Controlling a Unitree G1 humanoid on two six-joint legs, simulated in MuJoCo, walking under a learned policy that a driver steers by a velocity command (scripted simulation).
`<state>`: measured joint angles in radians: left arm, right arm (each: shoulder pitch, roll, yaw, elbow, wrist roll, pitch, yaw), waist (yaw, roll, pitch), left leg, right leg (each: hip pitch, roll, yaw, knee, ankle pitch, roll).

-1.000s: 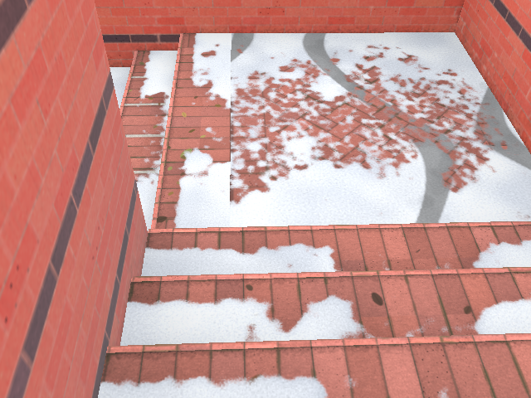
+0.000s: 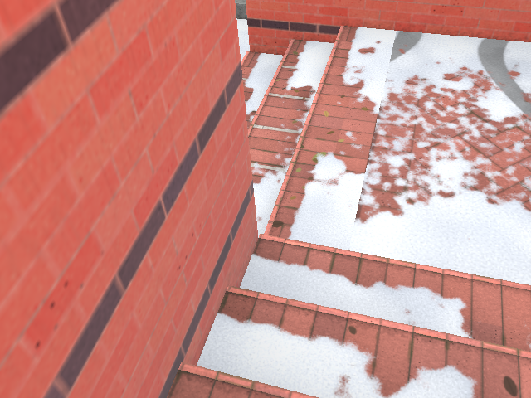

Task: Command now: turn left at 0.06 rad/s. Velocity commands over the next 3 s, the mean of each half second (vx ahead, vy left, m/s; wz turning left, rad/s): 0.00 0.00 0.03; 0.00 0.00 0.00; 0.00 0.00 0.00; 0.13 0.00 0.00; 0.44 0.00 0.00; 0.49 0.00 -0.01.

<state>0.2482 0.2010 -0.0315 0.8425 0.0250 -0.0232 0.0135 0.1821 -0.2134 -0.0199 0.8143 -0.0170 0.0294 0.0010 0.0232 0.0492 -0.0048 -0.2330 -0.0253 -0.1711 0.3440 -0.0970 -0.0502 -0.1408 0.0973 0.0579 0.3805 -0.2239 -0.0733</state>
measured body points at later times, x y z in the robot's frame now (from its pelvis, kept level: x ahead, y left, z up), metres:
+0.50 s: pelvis +0.04 -0.02 +0.00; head +0.04 -0.03 +0.45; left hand +0.11 +0.23 -0.14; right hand +0.08 -0.26 -0.15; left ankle +0.06 +0.15 -0.74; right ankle -0.02 -0.07 -0.74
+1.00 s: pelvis +0.04 -0.02 +0.00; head +0.04 -0.03 +0.45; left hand +0.08 +0.23 -0.15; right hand +0.06 -0.25 -0.16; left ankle +0.06 +0.15 -0.74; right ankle -0.02 -0.07 -0.74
